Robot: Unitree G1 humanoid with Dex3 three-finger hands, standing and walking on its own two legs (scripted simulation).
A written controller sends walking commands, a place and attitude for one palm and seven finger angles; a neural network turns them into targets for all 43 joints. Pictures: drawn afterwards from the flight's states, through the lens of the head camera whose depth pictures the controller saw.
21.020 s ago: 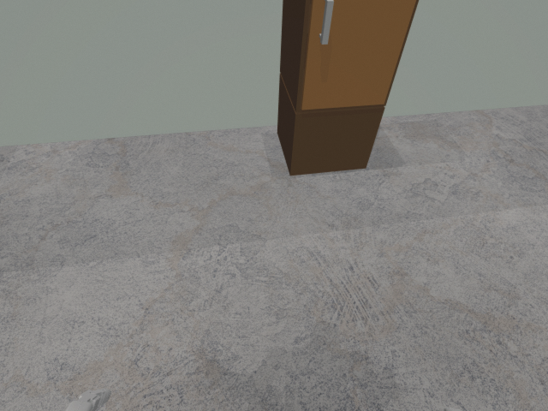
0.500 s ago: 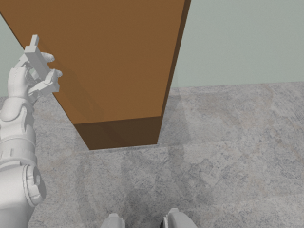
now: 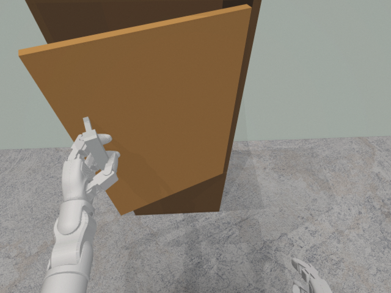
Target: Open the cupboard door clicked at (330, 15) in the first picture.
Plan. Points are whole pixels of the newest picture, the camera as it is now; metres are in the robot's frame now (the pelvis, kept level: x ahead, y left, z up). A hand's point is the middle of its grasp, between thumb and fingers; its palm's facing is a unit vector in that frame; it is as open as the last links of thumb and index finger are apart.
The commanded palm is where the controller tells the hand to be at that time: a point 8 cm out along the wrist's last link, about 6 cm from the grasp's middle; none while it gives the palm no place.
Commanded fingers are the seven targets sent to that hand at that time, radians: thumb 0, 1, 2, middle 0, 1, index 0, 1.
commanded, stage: pull the door open along its arc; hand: left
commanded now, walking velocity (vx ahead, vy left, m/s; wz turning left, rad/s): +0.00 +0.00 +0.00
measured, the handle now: (99, 150) +0.39 +0.22 +0.07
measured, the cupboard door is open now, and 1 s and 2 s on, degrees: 22 44 47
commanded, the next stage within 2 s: open thumb and fingers to let go in 0.36 s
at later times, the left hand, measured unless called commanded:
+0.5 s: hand (159, 213) +0.25 +0.08 +0.08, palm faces +0.45 -0.89 -0.02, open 6.3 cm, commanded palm +0.20 +0.12 +0.07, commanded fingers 0.00 0.69 0.81 -0.38 -1.33 -0.38 -1.33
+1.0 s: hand (153, 219) +0.24 +0.08 +0.08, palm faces +0.44 -0.90 +0.01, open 12.8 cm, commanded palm +0.20 +0.12 +0.07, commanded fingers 0.00 -0.50 0.30 -0.25 -0.90 -0.25 -0.90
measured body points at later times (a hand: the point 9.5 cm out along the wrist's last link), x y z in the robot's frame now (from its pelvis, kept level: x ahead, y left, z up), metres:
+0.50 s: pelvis +0.01 -0.04 +0.00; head +0.03 -0.06 +0.45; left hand +0.22 +0.12 +0.08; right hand +0.21 -0.24 -0.09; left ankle -0.02 +0.12 -0.70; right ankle +0.01 -0.13 -0.70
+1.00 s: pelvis -0.01 -0.03 +0.00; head +0.00 -0.05 +0.45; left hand +0.21 +0.13 +0.08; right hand +0.19 -0.24 -0.09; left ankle -0.02 +0.13 -0.70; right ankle +0.00 -0.13 -0.70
